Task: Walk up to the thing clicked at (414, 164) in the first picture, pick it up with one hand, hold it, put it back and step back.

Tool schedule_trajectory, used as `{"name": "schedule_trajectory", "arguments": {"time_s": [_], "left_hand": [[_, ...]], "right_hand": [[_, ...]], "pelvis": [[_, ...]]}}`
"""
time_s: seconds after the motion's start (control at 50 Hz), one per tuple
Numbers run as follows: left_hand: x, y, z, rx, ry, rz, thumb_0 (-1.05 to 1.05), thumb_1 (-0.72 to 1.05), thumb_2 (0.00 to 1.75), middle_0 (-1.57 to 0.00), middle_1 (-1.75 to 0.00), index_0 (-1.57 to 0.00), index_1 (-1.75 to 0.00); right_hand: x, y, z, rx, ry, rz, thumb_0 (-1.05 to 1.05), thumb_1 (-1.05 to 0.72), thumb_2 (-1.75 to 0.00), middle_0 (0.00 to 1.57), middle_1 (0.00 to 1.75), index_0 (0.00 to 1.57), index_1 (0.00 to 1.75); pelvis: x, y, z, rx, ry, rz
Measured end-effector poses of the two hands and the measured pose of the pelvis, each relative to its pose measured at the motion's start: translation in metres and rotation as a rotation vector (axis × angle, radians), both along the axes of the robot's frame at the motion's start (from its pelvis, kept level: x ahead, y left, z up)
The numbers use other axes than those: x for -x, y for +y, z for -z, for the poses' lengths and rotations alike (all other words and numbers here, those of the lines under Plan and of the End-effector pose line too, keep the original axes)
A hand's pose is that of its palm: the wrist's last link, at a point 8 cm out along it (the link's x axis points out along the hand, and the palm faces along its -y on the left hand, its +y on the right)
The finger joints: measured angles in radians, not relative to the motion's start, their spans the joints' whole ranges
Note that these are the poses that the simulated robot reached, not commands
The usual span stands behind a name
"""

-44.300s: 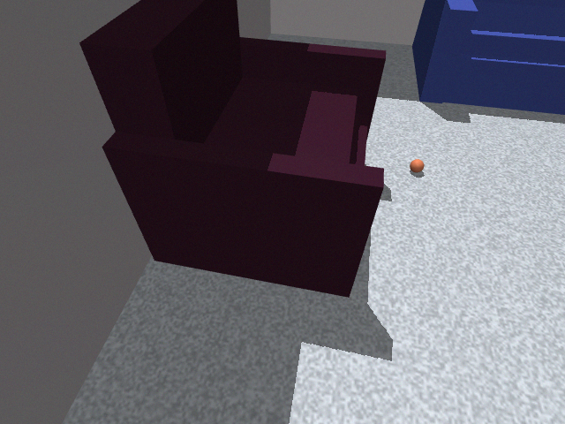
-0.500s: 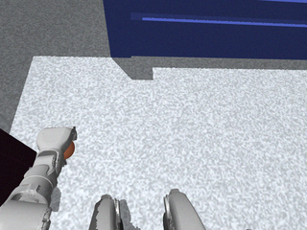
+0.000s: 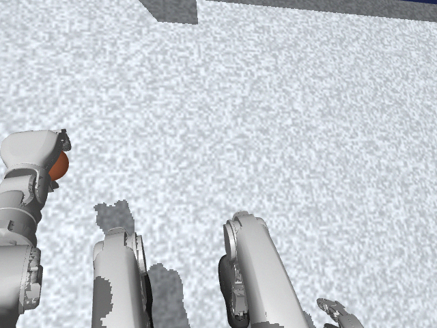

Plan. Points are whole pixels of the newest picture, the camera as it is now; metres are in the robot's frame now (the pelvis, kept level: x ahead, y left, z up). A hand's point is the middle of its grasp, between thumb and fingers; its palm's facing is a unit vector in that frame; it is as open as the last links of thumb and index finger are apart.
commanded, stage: crouch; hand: left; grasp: from above
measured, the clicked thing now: (48, 163) +0.46 +0.27 -0.19
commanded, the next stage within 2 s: lower in 0.74 s
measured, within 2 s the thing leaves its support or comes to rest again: neither
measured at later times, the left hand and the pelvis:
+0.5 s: hand (58, 168) +0.46 +0.27 -0.25, palm faces -0.47 -0.04 -0.88, open 9.4 cm; pelvis -0.01 +0.00 -0.08, yaw -3 degrees
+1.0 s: hand (64, 168) +0.47 +0.27 -0.30, palm faces -0.48 -0.04 -0.88, open 9.3 cm; pelvis -0.01 +0.00 -0.12, yaw -5 degrees
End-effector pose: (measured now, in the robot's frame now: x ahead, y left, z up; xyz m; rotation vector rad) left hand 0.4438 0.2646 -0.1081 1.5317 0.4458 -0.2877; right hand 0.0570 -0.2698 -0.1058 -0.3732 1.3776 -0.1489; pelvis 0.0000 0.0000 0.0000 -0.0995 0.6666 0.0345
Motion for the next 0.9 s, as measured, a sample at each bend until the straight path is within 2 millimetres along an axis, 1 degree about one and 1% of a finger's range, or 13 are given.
{"name": "schedule_trajectory", "arguments": {"time_s": [0.1, 0.18, 0.28, 0.42, 0.6, 0.74, 0.9], "left_hand": [[-0.01, 0.004, 0.021, 0.002, 0.001, -0.016, -0.01, 0.03, 0.65, -0.6, -0.76, -0.66, -0.73], [-0.017, 0.007, 0.034, -0.001, 0.001, -0.018, -0.01, 0.03, 0.66, -0.6, -0.77, -0.66, -0.74], [-0.023, 0.008, 0.051, 0.002, 0.011, -0.016, -0.01, 0.03, 0.66, -0.58, -0.78, -0.65, -0.75], [-0.024, 0.007, 0.073, 0.013, 0.023, -0.003, -0.01, 0.04, 0.65, -0.58, -0.78, -0.64, -0.75], [-0.028, 0.006, 0.096, 0.013, 0.016, 0.001, -0.01, 0.05, 0.64, -0.58, -0.78, -0.64, -0.75], [-0.033, 0.007, 0.109, 0.004, 0.015, -0.01, -0.01, 0.06, 0.62, -0.58, -0.77, -0.65, -0.74], [-0.038, 0.008, 0.123, 0.004, 0.022, -0.018, -0.01, 0.07, 0.57, -0.6, -0.75, -0.67, -0.71]], "right_hand": [[0.0, -0.007, 0.014, 0.007, 0.013, -0.014, 0.01, -0.91, -0.9, 0.2, 0.3, 0.21, 0.3], [0.005, -0.01, 0.024, 0.007, 0.036, -0.015, 0.01, -0.91, -0.9, 0.2, 0.3, 0.21, 0.3], [0.017, -0.012, 0.036, 0.005, 0.07, -0.006, 0.01, -0.91, -0.9, 0.2, 0.3, 0.21, 0.3], [0.037, -0.011, 0.052, -0.003, 0.116, 0.01, 0.01, -0.92, -0.9, 0.2, 0.3, 0.2, 0.3], [0.057, -0.008, 0.072, -0.007, 0.146, 0.01, 0.01, -0.92, -0.9, 0.2, 0.3, 0.21, 0.3], [0.062, -0.006, 0.085, -0.005, 0.144, 0.0, 0.01, -0.92, -0.9, 0.2, 0.3, 0.21, 0.3], [0.059, -0.003, 0.094, -0.012, 0.146, -0.015, 0.01, -0.92, -0.9, 0.2, 0.3, 0.21, 0.3]], "pelvis": [[0.0, -0.002, 0.018, 0.006, 0.004, 0.008], [0.0, -0.003, 0.031, 0.01, 0.001, 0.013], [0.002, -0.002, 0.046, 0.016, -0.006, 0.02], [0.007, -0.002, 0.066, 0.019, -0.022, 0.027], [0.013, -0.003, 0.091, 0.024, -0.048, 0.037], [0.015, -0.003, 0.106, 0.031, -0.06, 0.043], [0.014, -0.003, 0.115, 0.037, -0.069, 0.05]]}}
